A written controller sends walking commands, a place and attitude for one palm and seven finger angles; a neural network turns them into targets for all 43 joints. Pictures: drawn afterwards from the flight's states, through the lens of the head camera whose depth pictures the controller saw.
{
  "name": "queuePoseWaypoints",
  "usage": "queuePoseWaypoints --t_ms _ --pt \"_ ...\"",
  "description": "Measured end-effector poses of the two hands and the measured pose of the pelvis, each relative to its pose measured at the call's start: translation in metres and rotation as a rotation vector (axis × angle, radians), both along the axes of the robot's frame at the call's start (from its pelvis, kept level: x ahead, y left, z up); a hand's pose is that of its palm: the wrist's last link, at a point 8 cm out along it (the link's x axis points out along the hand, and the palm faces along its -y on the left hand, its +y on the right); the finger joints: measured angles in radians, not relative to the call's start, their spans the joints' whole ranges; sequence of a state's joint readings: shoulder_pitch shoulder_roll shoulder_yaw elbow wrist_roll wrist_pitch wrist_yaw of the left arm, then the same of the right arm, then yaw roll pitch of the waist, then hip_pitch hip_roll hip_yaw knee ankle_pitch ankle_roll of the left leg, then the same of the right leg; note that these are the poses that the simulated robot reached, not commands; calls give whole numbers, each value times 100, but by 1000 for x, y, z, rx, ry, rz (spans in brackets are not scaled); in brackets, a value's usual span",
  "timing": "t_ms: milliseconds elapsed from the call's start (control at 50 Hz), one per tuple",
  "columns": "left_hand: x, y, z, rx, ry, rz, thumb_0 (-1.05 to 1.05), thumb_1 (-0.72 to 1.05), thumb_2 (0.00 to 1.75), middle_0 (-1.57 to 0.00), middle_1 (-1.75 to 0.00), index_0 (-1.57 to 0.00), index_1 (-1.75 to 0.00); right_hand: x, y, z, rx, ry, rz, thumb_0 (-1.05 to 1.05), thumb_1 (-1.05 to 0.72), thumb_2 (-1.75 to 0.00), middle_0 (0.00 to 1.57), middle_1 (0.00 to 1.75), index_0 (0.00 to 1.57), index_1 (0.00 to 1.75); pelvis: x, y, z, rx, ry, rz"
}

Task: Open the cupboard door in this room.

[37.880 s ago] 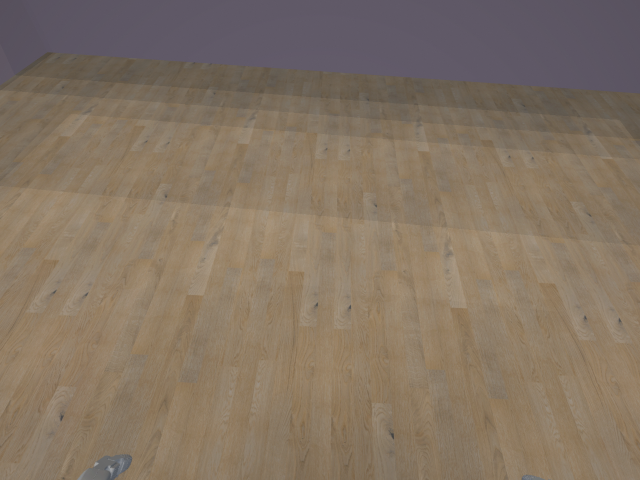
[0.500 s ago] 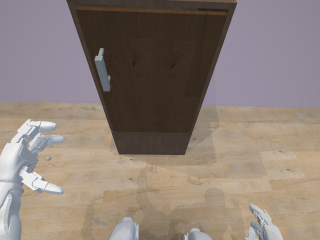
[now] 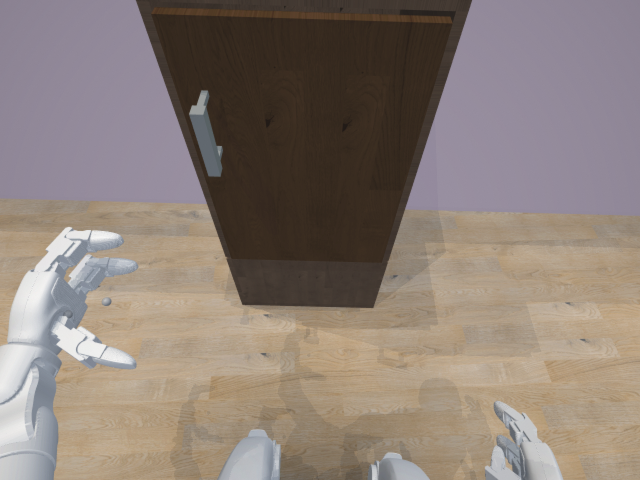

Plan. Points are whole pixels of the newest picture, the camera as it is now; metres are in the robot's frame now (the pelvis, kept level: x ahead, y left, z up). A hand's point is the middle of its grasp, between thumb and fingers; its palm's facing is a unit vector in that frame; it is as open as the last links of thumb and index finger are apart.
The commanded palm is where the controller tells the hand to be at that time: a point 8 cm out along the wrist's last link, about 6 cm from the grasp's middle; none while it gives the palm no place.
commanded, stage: move the hooked fingers beside the handle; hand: left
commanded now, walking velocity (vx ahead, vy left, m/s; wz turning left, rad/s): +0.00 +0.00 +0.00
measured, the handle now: (209, 135) +0.59 +0.21 +0.05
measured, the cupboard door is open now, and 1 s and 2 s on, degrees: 0 0 0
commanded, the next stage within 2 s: none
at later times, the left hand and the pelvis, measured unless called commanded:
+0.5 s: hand (135, 238) +0.39 +0.26 +0.05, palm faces +0.01 -1.00 -0.04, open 14.0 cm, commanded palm +0.37 +0.31 +0.05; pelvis +0.00 +0.01 +0.00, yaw -1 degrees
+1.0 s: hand (151, 199) +0.46 +0.26 +0.05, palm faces +0.02 -1.00 -0.02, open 14.0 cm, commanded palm +0.45 +0.31 +0.05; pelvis +0.00 +0.01 -0.01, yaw -2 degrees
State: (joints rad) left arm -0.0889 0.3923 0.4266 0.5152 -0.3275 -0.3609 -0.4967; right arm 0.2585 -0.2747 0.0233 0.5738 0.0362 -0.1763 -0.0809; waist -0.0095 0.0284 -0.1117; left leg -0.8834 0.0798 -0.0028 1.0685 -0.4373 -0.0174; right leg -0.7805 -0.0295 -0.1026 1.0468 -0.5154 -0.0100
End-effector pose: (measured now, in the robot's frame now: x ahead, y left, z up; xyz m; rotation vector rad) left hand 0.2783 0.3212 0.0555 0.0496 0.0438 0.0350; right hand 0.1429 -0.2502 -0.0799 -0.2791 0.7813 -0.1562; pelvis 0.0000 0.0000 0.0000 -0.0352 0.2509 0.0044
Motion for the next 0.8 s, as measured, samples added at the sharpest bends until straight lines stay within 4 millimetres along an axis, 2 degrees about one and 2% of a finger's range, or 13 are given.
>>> queuePoseWaypoints --t_ms 220,440,660,800 --pt "54 -11 3 -7 -8 -42 -1 -50 30 -30 -120 -30 -120 -27 -6 -8 -8 81 -66 1 -90 -90 20 30 20 30 0 1 -2 1 23 -14" --pt "80 -1 0 -2 -12 3 -1 -50 30 -29 -120 -30 -120 -57 -10 -15 -20 207 -109 1 -90 -90 20 30 20 30 4 6 -3 1 49 -23" --pt "118 -13 -5 -19 -15 -30 -1 -50 30 -30 -120 -30 -120 -70 -8 -20 -29 272 -142 1 -90 -90 20 30 20 30 4 11 -6 -4 78 -30" --pt "134 -5 -1 -23 -13 9 -1 -50 30 -30 -120 -30 -120 -81 -4 -23 -18 309 -158 1 -90 -90 20 30 20 30 3 12 -8 -5 88 -37"
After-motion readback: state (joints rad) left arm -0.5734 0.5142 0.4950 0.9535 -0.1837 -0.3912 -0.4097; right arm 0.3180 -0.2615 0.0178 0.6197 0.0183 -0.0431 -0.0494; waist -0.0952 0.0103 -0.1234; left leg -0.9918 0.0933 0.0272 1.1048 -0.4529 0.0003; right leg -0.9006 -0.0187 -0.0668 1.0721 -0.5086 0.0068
